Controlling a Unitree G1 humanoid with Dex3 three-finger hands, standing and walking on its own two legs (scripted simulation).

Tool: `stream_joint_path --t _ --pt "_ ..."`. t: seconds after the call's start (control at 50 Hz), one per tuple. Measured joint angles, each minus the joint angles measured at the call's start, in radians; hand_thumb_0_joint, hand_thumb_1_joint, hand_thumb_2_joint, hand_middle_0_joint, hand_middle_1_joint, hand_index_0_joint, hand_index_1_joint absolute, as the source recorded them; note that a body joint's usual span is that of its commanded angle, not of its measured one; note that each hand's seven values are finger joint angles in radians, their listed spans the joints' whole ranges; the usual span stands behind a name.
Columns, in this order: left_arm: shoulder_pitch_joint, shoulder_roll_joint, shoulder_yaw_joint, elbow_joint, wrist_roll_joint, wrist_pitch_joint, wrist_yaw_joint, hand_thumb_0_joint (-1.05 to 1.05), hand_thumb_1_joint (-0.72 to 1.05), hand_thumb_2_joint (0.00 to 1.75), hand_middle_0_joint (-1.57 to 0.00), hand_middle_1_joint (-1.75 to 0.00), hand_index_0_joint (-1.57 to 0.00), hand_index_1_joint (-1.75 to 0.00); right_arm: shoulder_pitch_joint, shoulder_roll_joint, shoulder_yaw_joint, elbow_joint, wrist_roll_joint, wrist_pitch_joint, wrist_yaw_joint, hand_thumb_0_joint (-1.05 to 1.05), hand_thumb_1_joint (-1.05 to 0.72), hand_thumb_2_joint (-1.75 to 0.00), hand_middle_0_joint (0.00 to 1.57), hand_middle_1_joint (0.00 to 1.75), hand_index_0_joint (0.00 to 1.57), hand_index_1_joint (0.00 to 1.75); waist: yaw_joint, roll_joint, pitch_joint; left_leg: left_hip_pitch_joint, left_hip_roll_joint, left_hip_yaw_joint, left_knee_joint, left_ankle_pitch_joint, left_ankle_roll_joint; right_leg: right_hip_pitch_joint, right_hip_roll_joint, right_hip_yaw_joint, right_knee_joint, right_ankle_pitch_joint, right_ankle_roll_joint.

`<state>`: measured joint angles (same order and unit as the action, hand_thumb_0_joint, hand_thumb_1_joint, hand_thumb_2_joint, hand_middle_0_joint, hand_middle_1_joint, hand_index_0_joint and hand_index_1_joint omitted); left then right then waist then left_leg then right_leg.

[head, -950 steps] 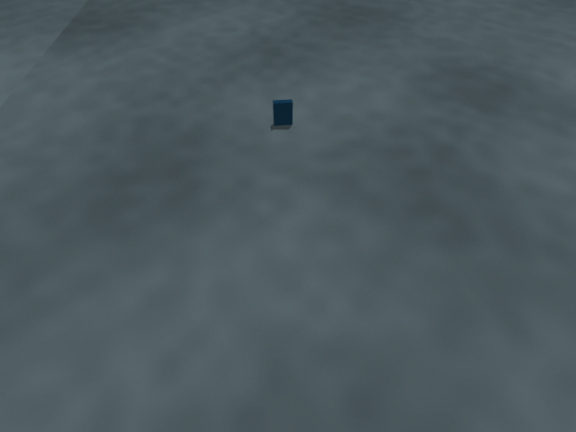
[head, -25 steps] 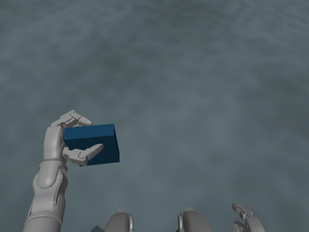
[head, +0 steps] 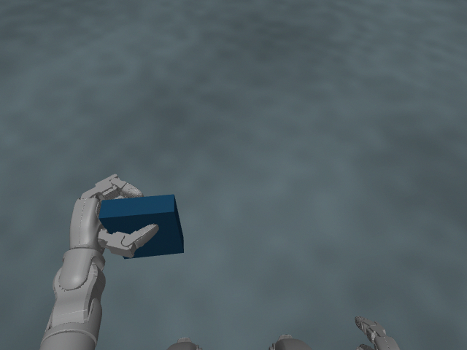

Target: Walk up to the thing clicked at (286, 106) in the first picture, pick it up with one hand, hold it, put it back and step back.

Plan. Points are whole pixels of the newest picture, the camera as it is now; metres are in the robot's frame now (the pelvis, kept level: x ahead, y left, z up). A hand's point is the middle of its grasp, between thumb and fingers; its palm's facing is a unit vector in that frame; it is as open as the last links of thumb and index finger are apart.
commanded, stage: hold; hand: left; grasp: from the side
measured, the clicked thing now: (147, 229) +0.33 +0.15 -0.01
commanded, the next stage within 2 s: none
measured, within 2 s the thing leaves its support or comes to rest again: neither
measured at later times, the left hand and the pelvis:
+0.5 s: hand (132, 211) +0.34 +0.16 +0.05, palm faces +0.04 -1.00 -0.01, open 8.3 cm; pelvis +0.01 -0.01 +0.01, yaw +0 degrees
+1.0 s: hand (129, 218) +0.32 +0.16 +0.06, palm faces +0.04 -1.00 -0.02, open 8.3 cm; pelvis +0.00 -0.01 +0.02, yaw +0 degrees
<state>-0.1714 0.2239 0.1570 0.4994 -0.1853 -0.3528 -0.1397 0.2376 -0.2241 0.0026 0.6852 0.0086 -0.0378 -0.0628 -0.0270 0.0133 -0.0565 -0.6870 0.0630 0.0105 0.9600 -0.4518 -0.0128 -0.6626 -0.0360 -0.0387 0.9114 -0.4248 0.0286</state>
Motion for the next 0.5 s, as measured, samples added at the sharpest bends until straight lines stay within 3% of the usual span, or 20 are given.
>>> stream_joint_path --t 0.5 --pt "0.021 -0.021 0.000 -0.008 0.005 0.004 0.006 0.05 -0.30 1.01 -0.93 -1.18 -0.93 -1.18 -0.001 0.002 -0.005 0.008 -0.003 0.015 -0.003 0.01 -0.92 -0.90 0.20 0.30 0.20 0.30 0.002 0.002 0.021 0.118 0.001 0.002 -0.096 0.031 -0.008 0.113 0.004 -0.002 -0.085 0.025 -0.006"
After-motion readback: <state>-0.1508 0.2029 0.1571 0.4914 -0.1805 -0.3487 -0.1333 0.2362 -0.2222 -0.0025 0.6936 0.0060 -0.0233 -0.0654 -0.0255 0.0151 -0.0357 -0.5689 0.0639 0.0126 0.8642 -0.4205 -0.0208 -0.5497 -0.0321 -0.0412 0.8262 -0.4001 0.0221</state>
